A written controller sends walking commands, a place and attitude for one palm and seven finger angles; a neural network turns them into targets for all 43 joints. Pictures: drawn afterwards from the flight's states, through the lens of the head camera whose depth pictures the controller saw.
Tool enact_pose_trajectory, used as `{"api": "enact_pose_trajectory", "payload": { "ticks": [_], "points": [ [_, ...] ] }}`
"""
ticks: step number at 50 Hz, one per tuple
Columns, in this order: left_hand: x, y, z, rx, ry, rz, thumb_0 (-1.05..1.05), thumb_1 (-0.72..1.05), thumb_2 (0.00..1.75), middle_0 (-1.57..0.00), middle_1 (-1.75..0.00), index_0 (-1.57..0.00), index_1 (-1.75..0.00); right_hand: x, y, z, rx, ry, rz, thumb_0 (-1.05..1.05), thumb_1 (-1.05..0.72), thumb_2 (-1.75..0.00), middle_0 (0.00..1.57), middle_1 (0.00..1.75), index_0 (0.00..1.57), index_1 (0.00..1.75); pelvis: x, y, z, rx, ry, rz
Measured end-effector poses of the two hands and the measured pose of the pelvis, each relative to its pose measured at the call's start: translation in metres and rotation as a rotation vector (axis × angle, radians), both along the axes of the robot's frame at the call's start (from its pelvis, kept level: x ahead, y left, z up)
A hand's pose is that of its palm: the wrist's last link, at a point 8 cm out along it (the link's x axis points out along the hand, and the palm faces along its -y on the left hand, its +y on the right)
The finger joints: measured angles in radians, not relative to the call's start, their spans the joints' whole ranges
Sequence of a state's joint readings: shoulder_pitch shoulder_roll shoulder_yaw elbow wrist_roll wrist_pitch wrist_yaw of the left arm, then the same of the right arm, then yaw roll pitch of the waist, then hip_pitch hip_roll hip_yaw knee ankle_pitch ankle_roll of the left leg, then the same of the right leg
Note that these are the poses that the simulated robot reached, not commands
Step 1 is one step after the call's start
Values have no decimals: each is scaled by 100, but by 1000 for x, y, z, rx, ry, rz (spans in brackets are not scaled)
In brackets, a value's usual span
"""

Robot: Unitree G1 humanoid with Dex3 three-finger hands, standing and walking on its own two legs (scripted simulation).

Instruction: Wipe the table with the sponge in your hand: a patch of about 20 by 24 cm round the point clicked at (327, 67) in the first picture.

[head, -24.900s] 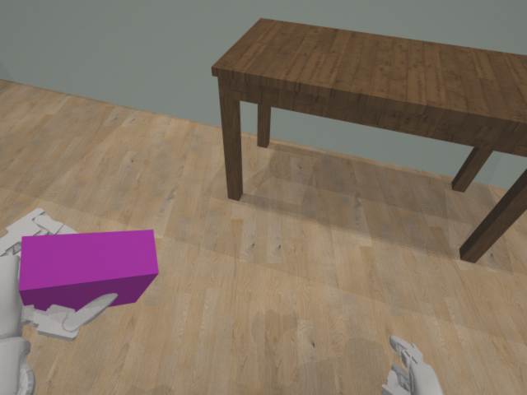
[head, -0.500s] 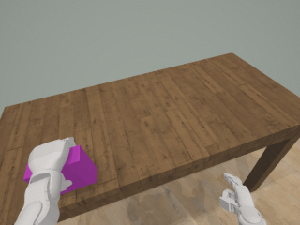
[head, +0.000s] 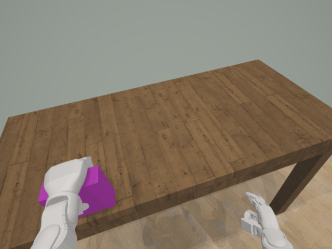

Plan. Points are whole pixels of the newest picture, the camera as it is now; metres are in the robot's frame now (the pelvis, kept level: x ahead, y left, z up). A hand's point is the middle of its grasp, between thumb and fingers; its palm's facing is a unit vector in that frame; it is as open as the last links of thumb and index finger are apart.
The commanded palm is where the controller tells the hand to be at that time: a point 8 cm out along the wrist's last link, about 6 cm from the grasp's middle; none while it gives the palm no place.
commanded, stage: lower the sponge onto the table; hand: left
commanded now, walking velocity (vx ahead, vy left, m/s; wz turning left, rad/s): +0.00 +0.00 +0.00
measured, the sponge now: (84, 198) +0.22 +0.27 -0.01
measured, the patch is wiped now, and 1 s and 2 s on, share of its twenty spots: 0.00 0.15 0.40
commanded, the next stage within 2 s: wipe forward along the first lane in 0.38 s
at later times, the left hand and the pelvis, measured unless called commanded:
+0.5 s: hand (78, 189) +0.22 +0.27 +0.03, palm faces -0.04 -0.10 -0.99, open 9.2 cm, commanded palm +0.20 +0.27 +0.08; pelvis +0.00 -0.01 +0.00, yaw +0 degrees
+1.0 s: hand (76, 172) +0.27 +0.30 +0.02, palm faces -0.09 -0.05 -0.99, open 9.2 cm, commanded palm +0.25 +0.30 +0.06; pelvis +0.00 -0.02 -0.01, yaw +1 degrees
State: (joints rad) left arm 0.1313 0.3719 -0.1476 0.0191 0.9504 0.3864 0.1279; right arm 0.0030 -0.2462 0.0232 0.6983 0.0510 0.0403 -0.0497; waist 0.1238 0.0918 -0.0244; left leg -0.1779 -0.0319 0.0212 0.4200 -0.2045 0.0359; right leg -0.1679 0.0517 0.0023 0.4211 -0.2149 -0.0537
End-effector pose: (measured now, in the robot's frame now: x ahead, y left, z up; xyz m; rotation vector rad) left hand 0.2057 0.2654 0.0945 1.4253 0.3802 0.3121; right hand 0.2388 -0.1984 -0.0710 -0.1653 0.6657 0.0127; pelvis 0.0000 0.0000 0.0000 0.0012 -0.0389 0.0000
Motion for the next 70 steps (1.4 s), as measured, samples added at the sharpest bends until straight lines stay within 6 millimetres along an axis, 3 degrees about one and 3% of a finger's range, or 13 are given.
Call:
{"api": "enact_pose_trajectory", "payload": {
  "ticks": [29, 41, 55, 70],
  "points": [
    [4, 3, -12, 29, 29, 35, -1, -43, 108, -81, -141, -82, -141, -11, -28, -10, -15, 40, -58, 1, -91, -90, 20, 30, 20, 30, 2, -11, -3, 4, 25, -3],
    [30, 21, -13, 57, 66, 63, -1, -45, 110, -82, -141, -83, -140, -27, -41, -21, -32, 88, -91, 1, -91, -90, 20, 30, 20, 30, 0, -16, -5, 3, 56, 5],
    [64, 36, -15, 85, 89, 46, 0, -48, 114, -83, -140, -84, -140, -68, -59, -43, -60, 205, -153, 1, -91, -90, 20, 30, 20, 30, -4, -15, -9, 0, 115, 9],
    [90, 48, -15, 107, 88, 37, 1, -50, 116, -83, -140, -84, -140, -92, -58, -52, -67, 268, -178, 1, -91, -90, 20, 30, 20, 30, -8, -8, -13, -7, 151, 19]
  ]
}}
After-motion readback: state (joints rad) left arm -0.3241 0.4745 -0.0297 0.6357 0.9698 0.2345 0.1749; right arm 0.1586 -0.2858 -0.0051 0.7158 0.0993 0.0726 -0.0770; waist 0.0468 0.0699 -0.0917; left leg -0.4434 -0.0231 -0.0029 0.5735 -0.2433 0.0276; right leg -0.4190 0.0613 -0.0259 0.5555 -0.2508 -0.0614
